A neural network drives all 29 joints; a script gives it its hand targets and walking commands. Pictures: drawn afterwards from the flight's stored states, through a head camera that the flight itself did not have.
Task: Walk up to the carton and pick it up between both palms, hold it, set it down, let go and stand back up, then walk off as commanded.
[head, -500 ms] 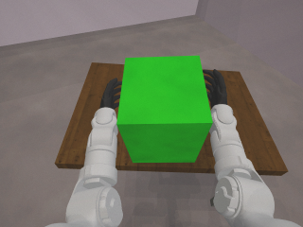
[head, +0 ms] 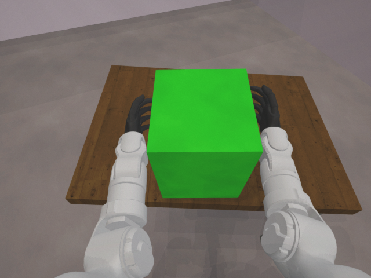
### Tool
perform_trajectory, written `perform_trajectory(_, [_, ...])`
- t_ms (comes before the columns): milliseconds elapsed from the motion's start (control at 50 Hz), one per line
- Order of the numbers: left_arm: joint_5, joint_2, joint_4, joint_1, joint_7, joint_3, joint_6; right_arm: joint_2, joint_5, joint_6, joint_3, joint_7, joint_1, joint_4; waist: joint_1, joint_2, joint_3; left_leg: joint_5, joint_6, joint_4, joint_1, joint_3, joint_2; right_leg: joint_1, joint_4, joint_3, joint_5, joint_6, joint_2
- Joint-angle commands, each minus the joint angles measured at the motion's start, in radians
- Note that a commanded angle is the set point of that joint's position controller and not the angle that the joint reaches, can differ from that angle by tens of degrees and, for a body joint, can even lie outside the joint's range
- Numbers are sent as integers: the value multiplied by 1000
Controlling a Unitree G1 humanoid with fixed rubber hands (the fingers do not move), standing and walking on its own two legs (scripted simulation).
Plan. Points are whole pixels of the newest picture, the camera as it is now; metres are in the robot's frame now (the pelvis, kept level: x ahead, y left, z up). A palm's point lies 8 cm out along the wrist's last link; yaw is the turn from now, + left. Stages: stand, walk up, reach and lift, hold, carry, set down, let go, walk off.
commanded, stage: set down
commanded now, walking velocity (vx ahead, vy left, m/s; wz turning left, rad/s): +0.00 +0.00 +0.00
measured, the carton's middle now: (200, 139) +0.42 -0.02 +0.03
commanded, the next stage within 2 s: none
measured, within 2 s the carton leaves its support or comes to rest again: neither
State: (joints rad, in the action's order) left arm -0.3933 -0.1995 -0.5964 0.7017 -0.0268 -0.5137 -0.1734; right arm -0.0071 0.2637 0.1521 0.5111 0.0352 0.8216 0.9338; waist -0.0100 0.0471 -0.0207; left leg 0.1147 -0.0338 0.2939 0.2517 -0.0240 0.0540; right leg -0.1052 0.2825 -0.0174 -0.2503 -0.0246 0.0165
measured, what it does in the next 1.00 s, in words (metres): stands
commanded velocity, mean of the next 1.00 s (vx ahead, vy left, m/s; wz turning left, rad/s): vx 0.00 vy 0.00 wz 0.00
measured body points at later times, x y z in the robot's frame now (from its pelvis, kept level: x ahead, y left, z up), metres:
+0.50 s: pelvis +0.00 +0.00 +0.00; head +0.08 +0.01 +0.44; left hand +0.42 +0.13 +0.05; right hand +0.45 -0.16 +0.08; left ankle +0.02 +0.15 -0.75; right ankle -0.07 -0.12 -0.75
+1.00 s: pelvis +0.00 +0.00 +0.00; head +0.08 +0.01 +0.44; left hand +0.43 +0.13 +0.04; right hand +0.45 -0.16 +0.07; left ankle +0.02 +0.15 -0.75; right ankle -0.07 -0.12 -0.75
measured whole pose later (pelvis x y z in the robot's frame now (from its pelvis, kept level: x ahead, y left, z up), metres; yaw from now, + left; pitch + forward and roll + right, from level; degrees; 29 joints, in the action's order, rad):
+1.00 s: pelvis +0.00 +0.00 +0.00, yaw -1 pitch +12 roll +0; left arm -0.39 -0.20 -0.69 0.74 -0.05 -0.57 -0.07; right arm -0.01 0.38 0.18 0.60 0.06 0.85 0.96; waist 0.00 0.04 0.04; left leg 0.10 -0.03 0.29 0.40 -0.04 0.06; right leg -0.28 0.32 -0.01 -0.25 -0.02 0.01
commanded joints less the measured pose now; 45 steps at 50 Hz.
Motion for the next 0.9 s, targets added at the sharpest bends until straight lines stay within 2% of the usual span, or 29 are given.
perform_trajectory(0, [-57, -345, -5, 591, 21, 189, 104, -493, 97, 30, -203, 139, 556, 18, 151, -61, 551, -493, 34, 68, -383, -126, -23, -198, 38, -103, 367, -17, -61])
perform_trajectory(20, [-59, -335, -6, 582, 21, 176, 110, -499, 105, 35, -204, 137, 528, 29, 150, -38, 549, -530, 37, 75, -391, -133, -22, -211, 42, -103, 406, -19, -67])
perform_trajectory(40, [-72, -336, -32, 562, 22, 165, 108, -502, 109, 34, -197, 137, 532, 15, 166, -65, 552, -568, 40, 86, -410, -134, -18, -226, 43, -105, 411, -21, -59])
perform_trajectory(60, [-62, -333, -11, 582, 21, 186, 111, -496, 113, 35, -180, 138, 513, 42, 135, -54, 569, -574, 36, 87, -432, -125, -11, -242, 34, -117, 378, -20, -68])
perform_trajectory(80, [-62, -351, -37, 555, 22, 179, 109, -486, 118, 27, -171, 139, 504, 57, 158, -70, 572, -569, 33, 84, -439, -127, -10, -259, 18, -106, 338, -18, -69])
perform_trajectory(100, [-70, -341, -28, 569, 21, 166, 107, -484, 113, 25, -166, 142, 502, 70, 159, -78, 547, -561, 33, 72, -436, -129, -9, -258, 17, -117, 332, -15, -71])
perform_trajectory(160, [-89, -311, -55, 563, 26, 116, 96, -493, 132, 6, -172, 144, 505, 78, 170, -22, 493, -479, 56, 61, -363, -147, -22, -226, 34, -96, 359, -25, -53])
perform_trajectory(200, [-65, -334, -30, 583, 21, 162, 107, -484, 135, 16, -158, 147, 506, 59, 145, -70, 547, -529, 42, 70, -376, -133, -19, -237, 43, -109, 386, -26, -57])
perform_trajectory(220, [-63, -347, -25, 594, 17, 167, 117, -509, 131, 22, -163, 148, 532, 64, 153, -53, 577, -543, 39, 88, -387, -133, -20, -253, 49, -106, 387, -23, -62])
perform_trajectory(240, [-57, -358, -18, 610, 11, 173, 135, -514, 134, 34, -162, 140, 534, 57, 149, -76, 608, -566, 35, 91, -393, -133, -15, -275, 51, -109, 406, -17, -62])
perform_trajectory(280, [-74, -341, -46, 597, 11, 157, 139, -515, 154, 32, -155, 140, 516, 56, 160, -49, 604, -526, 48, 91, -384, -136, -17, -266, 32, -94, 345, -18, -58])
perform_trajectory(340, [-84, -345, -77, 571, 16, 134, 139, -510, 160, 39, -157, 147, 515, 76, 179, -30, 587, -569, 47, 83, -360, -139, -16, -246, 47, -98, 427, -23, -57])
perform_trajectory(360, [-87, -342, -84, 549, 17, 124, 137, -506, 155, 26, -155, 145, 511, 66, 165, -28, 560, -528, 51, 77, -351, -133, -17, -256, 42, -94, 396, -23, -58])
perform_trajectory(380, [-87, -330, -101, 579, 21, 120, 138, -506, 158, 29, -154, 145, 528, 58, 177, -25, 565, -511, 55, 72, -352, -140, -21, -248, 37, -94, 374, -27, -56])
perform_trajectory(400, [-80, -326, -66, 592, 15, 126, 151, -514, 159, 30, -154, 145, 524, 65, 167, -17, 581, -525, 56, 80, -343, -143, -21, -251, 58, -93, 442, -32, -49])
perform_trajectory(440, [-73, -346, -65, 599, 16, 146, 153, -507, 167, 39, -133, 146, 513, 75, 151, -59, 618, -576, 45, 91, -372, -130, -14, -291, 54, -96, 408, -27, -61])
perform_trajectory(460, [-68, -351, -59, 587, 11, 154, 155, -515, 173, 38, -134, 144, 492, 87, 141, -46, 616, -596, 39, 96, -387, -135, -14, -294, 43, -101, 385, -23, -64])
perform_trajectory(480, [-85, -333, -84, 555, 10, 124, 158, -508, 179, 41, -138, 146, 501, 53, 162, -32, 586, -593, 43, 98, -376, -138, -12, -296, 41, -101, 368, -26, -63])
perform_trajectory(500, [-81, -332, -63, 598, 11, 135, 160, -507, 178, 39, -130, 145, 502, 69, 149, -67, 610, -599, 41, 105, -386, -138, -14, -309, 46, -106, 361, -21, -62])
perform_trajectory(580, [-71, -343, -92, 589, 6, 143, 174, -509, 191, 60, -127, 147, 517, 60, 151, -42, 657, -661, 45, 122, -418, -120, -4, -369, 49, -107, 397, -26, -66])
perform_trajectory(600, [-78, -342, -77, 602, 2, 138, 182, -527, 193, 61, -129, 144, 493, 109, 148, -45, 641, -699, 44, 132, -413, -124, -5, -357, 53, -108, 420, -19, -63])
perform_trajectory(620, [-85, -346, -92, 595, 9, 139, 181, -526, 200, 63, -129, 145, 501, 88, 151, -47, 642, -669, 45, 132, -422, -130, -16, -371, 53, -96, 430, -24, -61])
perform_trajectory(640, [-91, -336, -87, 568, 8, 126, 186, -534, 190, 60, -143, 145, 474, 89, 182, -17, 643, -620, 45, 101, -349, -145, -15, -286, 63, -97, 452, -33, -64])
perform_trajectory(720, [-104, -312, -125, 573, 21, 79, 179, -513, 196, 37, -130, 144, 469, 120, 164, 7, 537, -443, 71, 60, -252, -151, -28, -226, 77, -80, 467, -43, -41])
perform_trajectory(780, [-110, -318, -133, 546, 25, 83, 174, -524, 182, 25, -143, 150, 475, 86, 173, -13, 529, -431, 67, 59, -245, -158, -33, -197, 87, -79, 476, -41, -42])
perform_trajectory(800, [-110, -316, -134, 562, 28, 62, 168, -519, 185, 28, -145, 148, 500, 76, 188, 21, 520, -410, 76, 46, -202, -155, -30, -179, 94, -82, 491, -42, -41])
perform_trajectory(840, [-96, -326, -140, 568, 23, 103, 173, -516, 184, 30, -138, 149, 482, 63, 140, -5, 563, -448, 70, 69, -259, -133, -31, -228, 81, -88, 461, -40, -53])
perform_trajectory(860, [-96, -323, -125, 574, 20, 98, 172, -524, 186, 26, -123, 150, 476, 100, 155, -4, 558, -480, 69, 73, -280, -133, -24, -250, 77, -88, 439, -38, -53])
perform_trajectory(880, [-96, -323, -107, 587, 17, 101, 172, -500, 202, 28, -100, 150, 481, 91, 146, -27, 557, -485, 63, 75, -306, -128, -21, -299, 63, -103, 369, -37, -58])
